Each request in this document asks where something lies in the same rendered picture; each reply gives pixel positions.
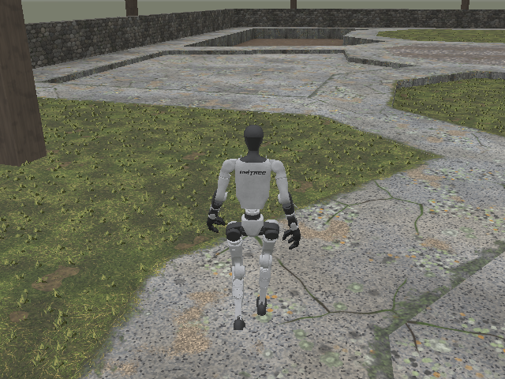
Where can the robot left shin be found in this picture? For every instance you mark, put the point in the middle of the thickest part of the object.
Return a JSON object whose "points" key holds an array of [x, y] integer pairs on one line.
{"points": [[238, 294]]}

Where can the robot right forearm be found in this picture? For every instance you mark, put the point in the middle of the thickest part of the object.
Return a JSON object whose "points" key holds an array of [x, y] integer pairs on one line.
{"points": [[290, 214]]}

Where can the robot left upper arm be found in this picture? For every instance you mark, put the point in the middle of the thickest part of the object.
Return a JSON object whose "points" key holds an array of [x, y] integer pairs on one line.
{"points": [[224, 178]]}

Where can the right robot hand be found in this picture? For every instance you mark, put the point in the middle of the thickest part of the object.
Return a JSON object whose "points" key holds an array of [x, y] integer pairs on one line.
{"points": [[296, 237]]}

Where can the robot shin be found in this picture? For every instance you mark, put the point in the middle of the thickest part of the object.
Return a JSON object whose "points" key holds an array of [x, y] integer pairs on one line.
{"points": [[238, 294], [264, 280]]}

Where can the robot right upper arm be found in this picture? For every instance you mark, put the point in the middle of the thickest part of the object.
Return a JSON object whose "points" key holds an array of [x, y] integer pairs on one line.
{"points": [[281, 180]]}

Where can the left robot hand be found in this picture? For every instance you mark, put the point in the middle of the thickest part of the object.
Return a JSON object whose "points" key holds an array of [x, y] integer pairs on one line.
{"points": [[217, 221]]}

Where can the robot left forearm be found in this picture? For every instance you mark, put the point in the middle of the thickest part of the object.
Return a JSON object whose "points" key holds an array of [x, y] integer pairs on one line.
{"points": [[215, 207]]}

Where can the robot right shin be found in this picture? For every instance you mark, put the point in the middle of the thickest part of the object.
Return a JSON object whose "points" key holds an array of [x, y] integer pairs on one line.
{"points": [[264, 280]]}

